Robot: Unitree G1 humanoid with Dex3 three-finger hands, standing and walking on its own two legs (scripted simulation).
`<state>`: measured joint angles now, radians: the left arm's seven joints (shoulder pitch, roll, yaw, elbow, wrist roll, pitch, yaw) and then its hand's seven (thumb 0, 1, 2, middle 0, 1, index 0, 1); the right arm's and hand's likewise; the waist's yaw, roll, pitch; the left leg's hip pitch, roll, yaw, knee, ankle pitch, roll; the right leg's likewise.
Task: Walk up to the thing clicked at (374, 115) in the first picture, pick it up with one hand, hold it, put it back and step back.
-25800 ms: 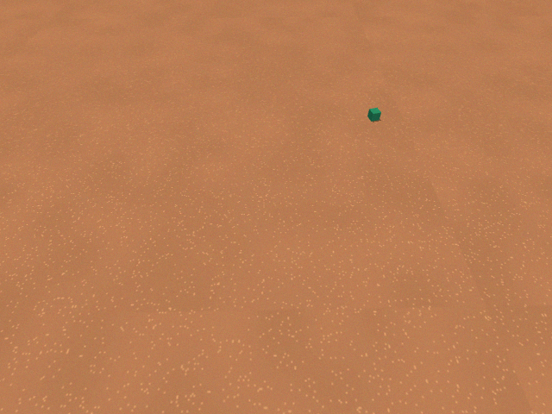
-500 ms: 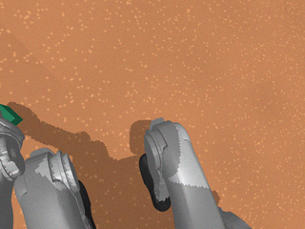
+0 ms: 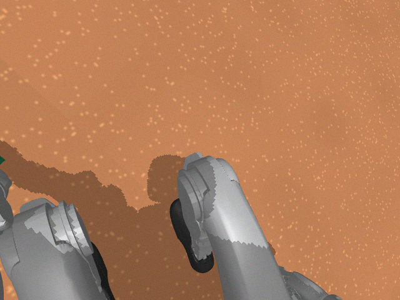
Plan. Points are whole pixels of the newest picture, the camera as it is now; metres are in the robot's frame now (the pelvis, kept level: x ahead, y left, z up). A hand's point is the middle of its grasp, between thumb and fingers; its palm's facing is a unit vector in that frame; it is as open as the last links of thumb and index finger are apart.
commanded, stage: open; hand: left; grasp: from above
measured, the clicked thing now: out of the picture +0.41 +0.32 -0.28
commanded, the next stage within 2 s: withdraw in 0.94 s
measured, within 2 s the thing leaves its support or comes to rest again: neither
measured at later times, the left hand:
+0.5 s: hand out of the picture +0.39 +0.32 -0.25, palm faces -0.25 -0.36 -0.90, open 9.1 cm
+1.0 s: hand out of the picture +0.39 +0.32 -0.24, palm faces -0.26 -0.35 -0.90, open 12.0 cm
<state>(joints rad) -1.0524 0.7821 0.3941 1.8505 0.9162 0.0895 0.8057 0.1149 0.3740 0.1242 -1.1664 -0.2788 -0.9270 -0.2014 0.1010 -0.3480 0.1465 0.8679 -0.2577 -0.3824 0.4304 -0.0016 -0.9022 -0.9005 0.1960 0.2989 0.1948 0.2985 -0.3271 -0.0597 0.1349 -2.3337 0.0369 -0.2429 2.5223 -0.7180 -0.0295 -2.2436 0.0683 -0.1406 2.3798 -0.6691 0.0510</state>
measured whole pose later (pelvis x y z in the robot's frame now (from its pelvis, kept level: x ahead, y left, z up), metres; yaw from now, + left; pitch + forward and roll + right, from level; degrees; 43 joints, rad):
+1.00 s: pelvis -0.01 +0.00 +0.00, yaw +0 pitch +27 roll -12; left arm -1.05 0.84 0.34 1.83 0.84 0.12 0.79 0.00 -0.16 0.68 -0.35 -0.81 -0.38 -0.78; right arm 0.10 -0.36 0.20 0.85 -0.24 -0.44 0.43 0.00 -0.90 -0.90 0.20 0.30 0.19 0.30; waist -0.34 -0.09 0.19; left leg -2.31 0.03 -0.27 2.52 -0.70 -0.04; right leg -2.21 0.07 -0.16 2.36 -0.64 0.05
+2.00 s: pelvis -0.01 +0.00 +0.04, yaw +7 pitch +32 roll -7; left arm -0.84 0.63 -0.02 1.30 1.26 -0.26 0.42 0.00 -0.19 0.76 -0.34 -0.75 -0.35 -0.73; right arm 0.09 -0.30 0.01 0.76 -0.13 -0.08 0.12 0.00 -0.89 -0.90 0.20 0.30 0.20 0.30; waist -0.15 -0.05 -0.05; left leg -2.27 0.01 -0.13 2.35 -0.63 -0.02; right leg -2.19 0.01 -0.06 2.28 -0.65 0.03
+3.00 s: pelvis +0.04 +0.00 +0.32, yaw +12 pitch +22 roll -4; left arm 0.19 0.29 0.02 0.13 0.06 0.33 0.08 0.02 0.89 0.90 -0.21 -0.30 -0.21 -0.30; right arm 0.13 -0.20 0.04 0.54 0.04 -0.11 -0.08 0.01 -0.90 -0.90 0.20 0.30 0.20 0.30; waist -0.05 0.03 -0.20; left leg -1.24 0.03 -0.08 1.44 -0.58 -0.02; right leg -1.17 0.00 -0.06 1.38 -0.59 0.02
